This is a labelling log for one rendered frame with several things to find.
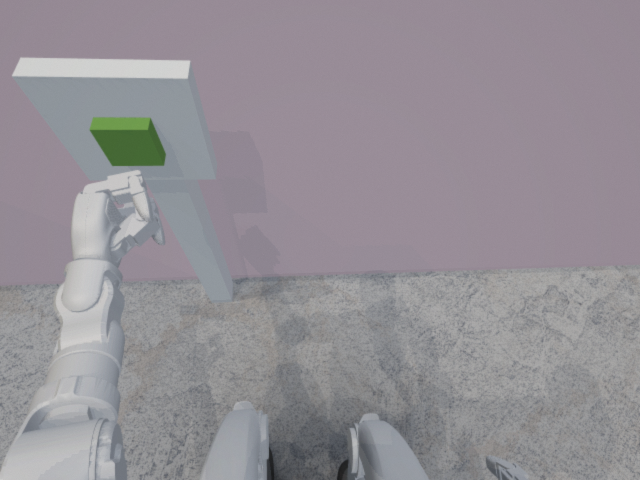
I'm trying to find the left robot hand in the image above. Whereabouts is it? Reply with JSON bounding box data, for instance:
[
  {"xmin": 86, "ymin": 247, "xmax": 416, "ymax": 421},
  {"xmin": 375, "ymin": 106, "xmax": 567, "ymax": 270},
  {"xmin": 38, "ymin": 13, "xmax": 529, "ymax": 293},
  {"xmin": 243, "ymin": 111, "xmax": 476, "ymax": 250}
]
[{"xmin": 71, "ymin": 170, "xmax": 165, "ymax": 268}]

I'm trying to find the right robot shin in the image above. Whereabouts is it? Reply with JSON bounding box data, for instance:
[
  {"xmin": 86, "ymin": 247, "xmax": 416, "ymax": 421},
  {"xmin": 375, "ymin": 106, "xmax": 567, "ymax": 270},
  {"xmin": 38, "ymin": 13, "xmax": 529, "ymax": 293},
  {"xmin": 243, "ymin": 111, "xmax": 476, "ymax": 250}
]
[{"xmin": 347, "ymin": 413, "xmax": 379, "ymax": 480}]

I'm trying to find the panel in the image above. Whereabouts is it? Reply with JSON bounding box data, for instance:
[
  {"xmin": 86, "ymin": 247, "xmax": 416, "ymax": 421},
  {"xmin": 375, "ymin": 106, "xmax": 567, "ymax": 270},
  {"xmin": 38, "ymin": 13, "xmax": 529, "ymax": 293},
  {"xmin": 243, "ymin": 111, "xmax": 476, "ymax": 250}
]
[{"xmin": 12, "ymin": 58, "xmax": 233, "ymax": 303}]

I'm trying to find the robot left upper arm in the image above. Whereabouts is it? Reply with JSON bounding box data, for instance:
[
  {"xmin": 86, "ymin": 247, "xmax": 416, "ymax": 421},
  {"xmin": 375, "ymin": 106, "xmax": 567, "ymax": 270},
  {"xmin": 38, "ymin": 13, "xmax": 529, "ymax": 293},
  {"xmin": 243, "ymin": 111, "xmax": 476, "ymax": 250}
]
[{"xmin": 3, "ymin": 418, "xmax": 127, "ymax": 480}]

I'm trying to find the button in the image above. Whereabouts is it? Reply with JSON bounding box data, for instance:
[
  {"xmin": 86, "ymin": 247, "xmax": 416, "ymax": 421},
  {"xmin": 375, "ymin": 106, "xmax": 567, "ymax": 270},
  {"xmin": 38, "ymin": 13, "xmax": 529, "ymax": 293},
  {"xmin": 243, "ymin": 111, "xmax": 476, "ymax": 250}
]
[{"xmin": 90, "ymin": 117, "xmax": 166, "ymax": 166}]

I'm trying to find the right robot thigh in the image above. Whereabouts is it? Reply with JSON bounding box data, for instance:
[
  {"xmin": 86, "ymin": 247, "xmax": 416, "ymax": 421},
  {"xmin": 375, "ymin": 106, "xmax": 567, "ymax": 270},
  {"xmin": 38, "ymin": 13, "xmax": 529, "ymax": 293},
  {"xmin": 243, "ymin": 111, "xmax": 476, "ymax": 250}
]
[{"xmin": 347, "ymin": 420, "xmax": 429, "ymax": 480}]

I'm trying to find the robot left forearm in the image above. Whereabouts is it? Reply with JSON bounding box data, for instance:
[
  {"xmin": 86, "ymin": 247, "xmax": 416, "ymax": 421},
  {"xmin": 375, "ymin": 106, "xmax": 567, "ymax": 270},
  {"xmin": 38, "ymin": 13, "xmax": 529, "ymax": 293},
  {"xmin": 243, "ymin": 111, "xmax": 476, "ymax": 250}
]
[{"xmin": 0, "ymin": 258, "xmax": 125, "ymax": 480}]

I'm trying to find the right robot hand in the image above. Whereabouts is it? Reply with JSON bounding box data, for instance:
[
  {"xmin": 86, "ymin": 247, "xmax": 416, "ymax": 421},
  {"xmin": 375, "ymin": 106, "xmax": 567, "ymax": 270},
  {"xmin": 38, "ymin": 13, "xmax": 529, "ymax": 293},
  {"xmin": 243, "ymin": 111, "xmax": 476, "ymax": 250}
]
[{"xmin": 486, "ymin": 455, "xmax": 529, "ymax": 480}]

